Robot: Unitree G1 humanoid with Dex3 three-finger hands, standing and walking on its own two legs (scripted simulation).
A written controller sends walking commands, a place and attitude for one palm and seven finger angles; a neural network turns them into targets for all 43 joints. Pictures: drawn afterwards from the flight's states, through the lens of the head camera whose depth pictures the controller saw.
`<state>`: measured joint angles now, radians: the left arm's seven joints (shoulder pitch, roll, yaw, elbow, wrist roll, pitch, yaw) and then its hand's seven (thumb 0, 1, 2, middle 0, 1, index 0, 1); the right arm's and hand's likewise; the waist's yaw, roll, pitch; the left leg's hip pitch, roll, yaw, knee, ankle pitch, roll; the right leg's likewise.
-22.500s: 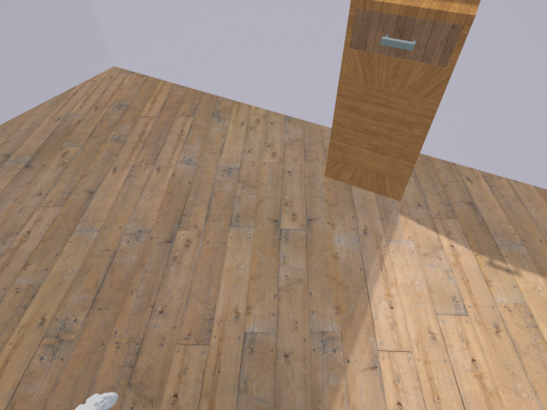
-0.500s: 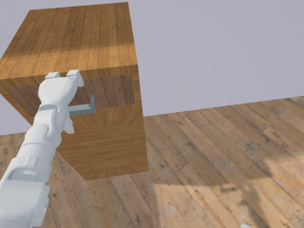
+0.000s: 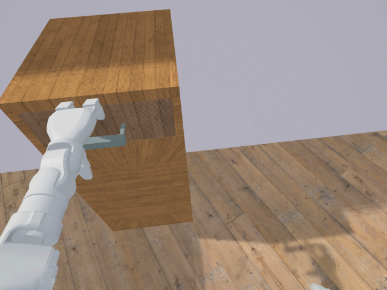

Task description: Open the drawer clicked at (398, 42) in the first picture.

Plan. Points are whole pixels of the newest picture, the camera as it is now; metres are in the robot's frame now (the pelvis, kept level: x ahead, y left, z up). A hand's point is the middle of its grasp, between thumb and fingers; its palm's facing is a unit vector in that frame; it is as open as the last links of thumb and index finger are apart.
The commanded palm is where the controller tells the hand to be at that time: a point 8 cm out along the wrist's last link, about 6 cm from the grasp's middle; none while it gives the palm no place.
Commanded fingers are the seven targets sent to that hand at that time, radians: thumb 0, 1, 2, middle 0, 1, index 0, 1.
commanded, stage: re-aim the fingers above the handle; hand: left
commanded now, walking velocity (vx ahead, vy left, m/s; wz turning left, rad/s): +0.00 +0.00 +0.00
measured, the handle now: (103, 135) +0.48 +0.26 +0.02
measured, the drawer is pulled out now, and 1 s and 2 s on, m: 0.00 0.00 0.00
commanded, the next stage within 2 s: lower the fingers behind the handle in 0.66 s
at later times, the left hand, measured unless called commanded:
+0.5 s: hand (80, 135) +0.42 +0.27 +0.08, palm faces +0.02 +0.01 -1.00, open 13.8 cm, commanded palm +0.40 +0.27 +0.14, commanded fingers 0.00 -0.50 0.30 -0.30 -1.20 -0.30 -1.20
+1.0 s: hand (84, 144) +0.42 +0.27 +0.06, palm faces -0.08 -0.01 -1.00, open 13.8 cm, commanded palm +0.40 +0.27 +0.12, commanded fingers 0.00 -0.50 0.30 -0.30 -1.20 -0.30 -1.20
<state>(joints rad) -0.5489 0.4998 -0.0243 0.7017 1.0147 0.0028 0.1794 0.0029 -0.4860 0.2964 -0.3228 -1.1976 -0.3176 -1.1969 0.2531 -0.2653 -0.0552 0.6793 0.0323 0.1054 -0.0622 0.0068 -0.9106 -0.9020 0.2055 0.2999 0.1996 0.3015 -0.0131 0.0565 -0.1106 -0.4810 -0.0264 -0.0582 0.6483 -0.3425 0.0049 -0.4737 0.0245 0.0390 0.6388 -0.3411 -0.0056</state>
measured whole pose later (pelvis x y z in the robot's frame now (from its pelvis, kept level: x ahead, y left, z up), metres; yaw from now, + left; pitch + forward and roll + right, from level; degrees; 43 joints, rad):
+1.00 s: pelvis +0.00 +0.01 +0.00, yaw -1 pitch +12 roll +0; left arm -0.59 0.50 -0.04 0.81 1.01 0.06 0.16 0.00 -0.48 0.30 -0.33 -1.21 -0.31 -1.20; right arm 0.28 -0.25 -0.04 0.67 0.03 0.11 -0.05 0.01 -0.91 -0.90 0.21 0.30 0.20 0.30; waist -0.02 0.06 -0.13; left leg -0.53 -0.03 -0.05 0.66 -0.35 0.01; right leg -0.52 0.02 0.05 0.64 -0.34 0.00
